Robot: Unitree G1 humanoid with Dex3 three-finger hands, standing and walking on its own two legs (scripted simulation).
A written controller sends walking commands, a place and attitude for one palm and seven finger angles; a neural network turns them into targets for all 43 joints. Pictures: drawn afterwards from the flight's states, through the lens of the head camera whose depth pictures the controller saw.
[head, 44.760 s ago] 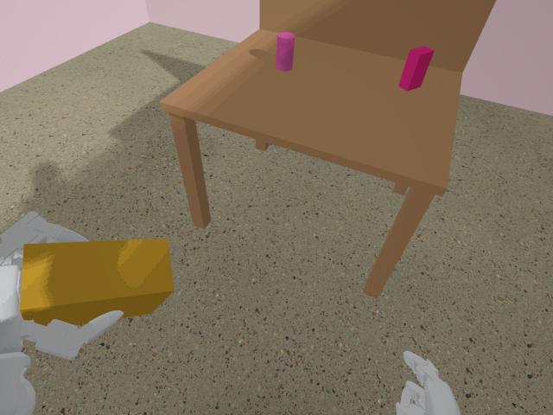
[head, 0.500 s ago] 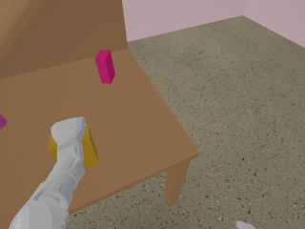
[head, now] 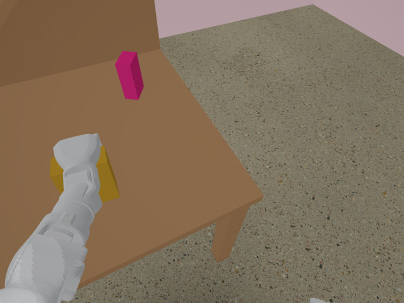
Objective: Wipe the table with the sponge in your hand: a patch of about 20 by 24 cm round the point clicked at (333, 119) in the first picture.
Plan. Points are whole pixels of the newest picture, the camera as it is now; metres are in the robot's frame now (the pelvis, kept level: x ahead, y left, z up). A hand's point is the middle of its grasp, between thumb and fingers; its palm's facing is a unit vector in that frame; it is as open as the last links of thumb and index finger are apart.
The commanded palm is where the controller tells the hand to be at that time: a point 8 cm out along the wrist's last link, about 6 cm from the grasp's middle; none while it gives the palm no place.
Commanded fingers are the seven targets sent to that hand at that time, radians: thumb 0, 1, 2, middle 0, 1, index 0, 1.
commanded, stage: wipe forward along the middle lane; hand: left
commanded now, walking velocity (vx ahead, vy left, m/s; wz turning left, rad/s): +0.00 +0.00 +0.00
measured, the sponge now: (90, 184) +0.39 +0.28 -0.06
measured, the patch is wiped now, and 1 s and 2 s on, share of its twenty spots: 1.00 1.00 1.00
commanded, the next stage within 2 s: slide back across to the first lane in 0.60 s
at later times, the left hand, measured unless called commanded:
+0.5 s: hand (78, 152) +0.45 +0.30 +0.00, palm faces -0.12 +0.00 -0.99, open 10.2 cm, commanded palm +0.44 +0.29 +0.03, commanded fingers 0.00 0.10 1.30 -1.20 -1.60 -1.20 -1.60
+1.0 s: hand (72, 140) +0.48 +0.32 +0.00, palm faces -0.12 -0.04 -0.99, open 10.2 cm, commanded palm +0.45 +0.32 +0.06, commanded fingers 0.00 0.10 1.30 -1.20 -1.60 -1.20 -1.60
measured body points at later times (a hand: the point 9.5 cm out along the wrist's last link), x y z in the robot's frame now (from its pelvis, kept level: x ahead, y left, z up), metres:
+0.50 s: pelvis +0.00 +0.02 -0.01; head +0.08 +0.04 +0.43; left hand +0.45 +0.30 +0.06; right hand +0.05 -0.25 -0.13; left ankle +0.02 +0.10 -0.71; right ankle +0.00 -0.07 -0.71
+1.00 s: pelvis +0.02 +0.04 -0.01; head +0.11 +0.06 +0.43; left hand +0.49 +0.32 +0.06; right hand +0.03 -0.23 -0.13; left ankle +0.02 +0.10 -0.71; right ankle +0.00 -0.07 -0.71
